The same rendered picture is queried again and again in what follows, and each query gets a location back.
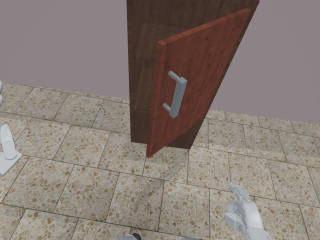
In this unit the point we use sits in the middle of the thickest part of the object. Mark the robot right hand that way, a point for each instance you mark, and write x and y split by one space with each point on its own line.
247 214

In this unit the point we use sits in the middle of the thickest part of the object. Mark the handle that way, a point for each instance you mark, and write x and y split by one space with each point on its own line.
178 95

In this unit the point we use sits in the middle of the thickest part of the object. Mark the right robot forearm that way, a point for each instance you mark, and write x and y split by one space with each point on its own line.
256 233

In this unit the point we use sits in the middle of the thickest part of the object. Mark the robot left hand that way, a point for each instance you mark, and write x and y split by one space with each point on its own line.
9 157

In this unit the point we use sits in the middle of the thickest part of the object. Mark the cupboard door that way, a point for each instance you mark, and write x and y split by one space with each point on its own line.
199 55

